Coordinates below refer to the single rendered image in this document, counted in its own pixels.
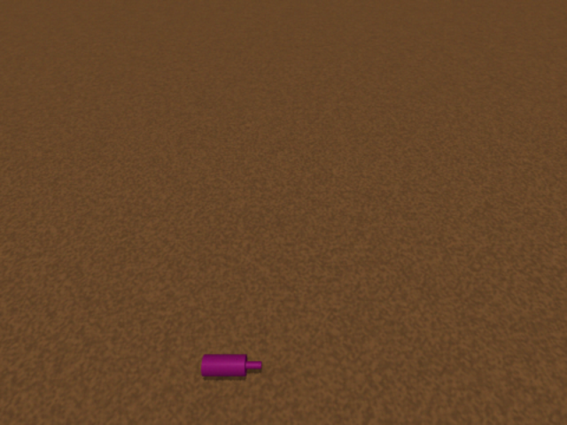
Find bottle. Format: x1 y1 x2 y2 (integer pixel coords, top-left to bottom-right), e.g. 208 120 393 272
201 354 261 376

